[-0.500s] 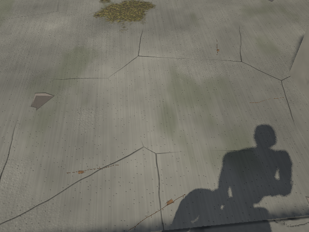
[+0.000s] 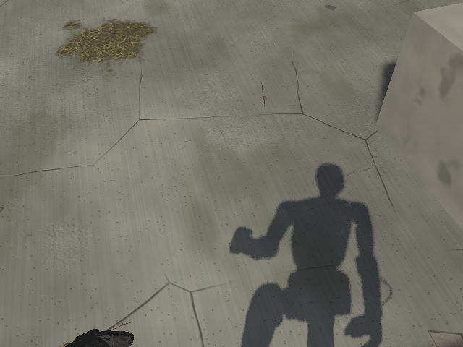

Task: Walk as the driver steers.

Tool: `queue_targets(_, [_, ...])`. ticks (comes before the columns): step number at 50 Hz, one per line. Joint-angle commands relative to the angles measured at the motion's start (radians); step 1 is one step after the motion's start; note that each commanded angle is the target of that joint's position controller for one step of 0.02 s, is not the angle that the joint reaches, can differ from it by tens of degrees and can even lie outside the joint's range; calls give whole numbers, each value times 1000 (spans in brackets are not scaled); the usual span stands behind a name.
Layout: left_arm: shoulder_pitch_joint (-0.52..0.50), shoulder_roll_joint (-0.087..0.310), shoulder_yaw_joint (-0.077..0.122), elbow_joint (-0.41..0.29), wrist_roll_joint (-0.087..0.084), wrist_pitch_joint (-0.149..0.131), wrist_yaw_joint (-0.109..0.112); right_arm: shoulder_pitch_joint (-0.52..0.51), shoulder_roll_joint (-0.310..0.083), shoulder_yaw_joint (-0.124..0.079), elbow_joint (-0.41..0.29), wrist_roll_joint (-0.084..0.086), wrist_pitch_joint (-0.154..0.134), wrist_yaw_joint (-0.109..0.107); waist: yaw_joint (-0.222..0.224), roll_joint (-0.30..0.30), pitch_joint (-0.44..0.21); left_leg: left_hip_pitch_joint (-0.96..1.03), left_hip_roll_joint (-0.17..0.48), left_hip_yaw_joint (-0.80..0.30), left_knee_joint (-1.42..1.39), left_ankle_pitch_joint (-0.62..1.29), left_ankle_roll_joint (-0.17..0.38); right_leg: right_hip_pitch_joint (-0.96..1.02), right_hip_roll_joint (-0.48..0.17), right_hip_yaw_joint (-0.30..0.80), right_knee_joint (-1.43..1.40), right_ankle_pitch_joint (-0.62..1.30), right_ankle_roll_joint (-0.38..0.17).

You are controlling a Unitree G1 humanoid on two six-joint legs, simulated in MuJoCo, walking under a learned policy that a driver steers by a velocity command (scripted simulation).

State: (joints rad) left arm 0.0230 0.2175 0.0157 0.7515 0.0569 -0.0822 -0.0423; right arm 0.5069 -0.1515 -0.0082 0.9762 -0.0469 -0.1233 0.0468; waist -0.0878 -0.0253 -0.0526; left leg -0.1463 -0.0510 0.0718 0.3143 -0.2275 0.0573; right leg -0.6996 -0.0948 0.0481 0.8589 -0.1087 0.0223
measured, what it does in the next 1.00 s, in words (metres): steps on the spot, turning left: right foot, then left foot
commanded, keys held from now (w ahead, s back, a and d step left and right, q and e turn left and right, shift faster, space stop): q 0.66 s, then no key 0.34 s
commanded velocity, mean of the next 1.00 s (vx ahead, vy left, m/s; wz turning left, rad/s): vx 0.08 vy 0.00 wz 0.43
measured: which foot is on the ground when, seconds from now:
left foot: down 0.00-0.14, up 0.16-0.54, down 0.56-1.00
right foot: up 0.00-0.10, down 0.12-0.58, up 0.60-1.00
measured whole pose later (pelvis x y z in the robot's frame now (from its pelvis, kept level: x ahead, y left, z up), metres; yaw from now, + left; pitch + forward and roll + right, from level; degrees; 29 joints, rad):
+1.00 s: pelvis +0.05 +0.02 -0.01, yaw +28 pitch +3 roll +0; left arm 0.21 0.27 0.04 0.75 0.03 -0.05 -0.01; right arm 0.20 -0.26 -0.03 0.60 0.02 -0.11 0.10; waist 0.01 -0.02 0.01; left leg -0.33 -0.12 -0.05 0.52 -0.23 0.09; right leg -0.37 -0.09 0.00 0.71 -0.27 0.14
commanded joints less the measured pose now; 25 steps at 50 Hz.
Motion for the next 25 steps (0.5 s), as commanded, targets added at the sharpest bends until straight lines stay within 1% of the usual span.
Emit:
queue_targets(1, [26, 66, 18, -40, -12, 8, 0, -125, -228, -61, -119, 8, -30, 32, 113, 100, 28, -162, 206, -173, -42, 656, 174, 243, 61, -38, -206, 132, 23])
queue_targets(2, [19, 76, 26, -43, -6, 5, 5, -133, -236, -68, -133, 0, -21, 40, 115, 118, 16, -164, 215, -183, -7, 654, 174, 280, 74, -45, -202, 140, 8])
queue_targets(3, [10, 91, 33, -45, -6, -4, 15, -144, -228, -72, -142, 2, -16, 41, 122, 113, 18, -143, 230, -209, 24, 633, 162, 291, 70, -30, -243, 139, -13])
queue_targets(4, [-1, 105, 41, -47, -12, -14, 26, -152, -223, -76, -150, 7, -9, 36, 124, 105, 15, -115, 239, -229, 62, 617, 148, 308, 71, -31, -289, 142, -36])
queue_targets(5, [6, 128, 51, -46, -21, -26, 35, -155, -213, -76, -152, 9, -4, 27, 133, 97, 5, -104, 227, -240, 115, 606, 118, 364, 73, -40, -341, 166, -75])
queue_targets(6, [60, 184, 74, -35, -39, -41, 46, -137, -198, -75, -153, 16, -2, 21, 145, 79, -38, -109, 183, -233, 199, 610, 71, 483, 64, -49, -385, 292, -143])
queue_targets(7, [180, 260, 94, -27, -50, -59, 68, -110, -120, -49, -178, 29, 1, 19, 160, -45, -212, -179, 90, -154, 411, 359, -18, 749, -104, 79, -389, 730, -305])
queue_targets(8, [232, 297, 95, -51, -40, -55, 69, 85, 22, -7, -193, 7, -1, 4, 96, -316, -472, -422, -58, -78, 713, -444, -98, 1101, -420, 438, -445, 931, -608])
queue_targets(9, [262, 211, 90, -40, -2, -62, 77, 12, -107, -39, -170, -1, 6, 3, 146, -157, -307, -513, 16, -159, 897, -492, -100, 938, -406, 452, -502, 683, -513])
queue_targets(10, [186, 197, 94, -45, -24, -62, 83, -51, -129, -50, -179, -3, 25, -17, 122, -118, -171, -532, 60, -151, 957, -416, -105, 755, -343, 332, -560, 412, -419])
queue_targets(11, [99, 125, 73, -67, -49, -54, 90, -68, -157, -60, -171, -18, 42, -41, 77, -59, -113, -491, 102, -139, 925, -355, -118, 619, -300, 256, -618, 236, -349])
queue_targets(12, [73, 85, 58, -77, -60, -45, 93, -73, -133, -56, -170, -32, 49, -47, 53, -81, -82, -436, 122, -150, 884, -315, -122, 538, -261, 186, -648, 209, -317])
queue_targets(13, [66, 87, 62, -95, -48, -39, 98, -112, -117, -47, -182, -38, 51, -37, 53, -76, -65, -399, 120, -121, 917, -278, -128, 473, -231, 123, -672, 217, -306])
queue_targets(14, [50, 94, 67, -111, -32, -36, 103, -116, -100, -44, -186, -31, 52, -22, 46, -60, -82, -368, 107, -102, 937, -226, -127, 453, -204, 67, -683, 221, -299])
queue_targets(15, [35, 104, 74, -130, -20, -37, 106, -120, -100, -42, -190, -19, 51, -4, 44, -40, -88, -351, 100, -88, 926, -185, -129, 439, -184, 12, -690, 202, -290])
queue_targets(16, [24, 123, 82, -140, -20, -38, 107, -127, -113, -45, -194, -8, 50, 12, 40, -36, -77, -323, 99, -69, 872, -152, -130, 415, -158, -47, -701, 158, -276])
queue_targets(17, [32, 147, 90, -145, -23, -34, 104, -142, -133, -50, -203, -13, 50, 26, 41, -29, -60, -294, 99, -50, 809, -140, -131, 388, -142, -85, -712, 102, -265])
queue_targets(18, [43, 170, 101, -145, -26, -33, 101, -161, -145, -53, -216, -15, 51, 35, 47, -49, -44, -282, 103, -38, 756, -135, -129, 391, -152, -93, -719, 69, -266])
queue_targets(19, [62, 180, 109, -144, -25, -34, 99, -184, -153, -52, -232, -17, 52, 38, 60, -55, -34, -292, 116, -46, 700, -135, -123, 422, -181, -77, -718, 47, -273])
queue_targets(20, [86, 187, 116, -140, -23, -36, 98, -207, -156, -49, -251, -16, 55, 37, 72, -51, -24, -309, 132, -62, 636, -144, -113, 463, -218, -53, -713, 42, -281])
queue_targets(22, [111, 197, 128, -136, -19, -45, 97, -233, -162, -44, -277, -9, 62, 28, 88, -56, -27, -314, 147, -74, 527, -161, -85, 535, -270, -19, -700, 61, -295])
queue_targets(23, [107, 200, 131, -142, -18, -49, 97, -231, -169, -45, -281, -6, 64, 24, 92, -67, -35, -305, 144, -69, 483, -150, -70, 562, -284, -13, -697, 61, -294])
queue_targets(24, [98, 200, 133, -149, -16, -52, 100, -221, -181, -50, -280, -3, 65, 20, 92, -76, -43, -283, 136, -58, 432, -127, -52, 581, -293, -17, -692, 41, -289])
queue_targets(25, [79, 202, 133, -152, -15, -51, 101, -212, -194, -57, -280, 3, 63, 19, 82, -74, -46, -240, 121, -41, 359, -82, -28, 581, -290, -33, -674, 8, -271])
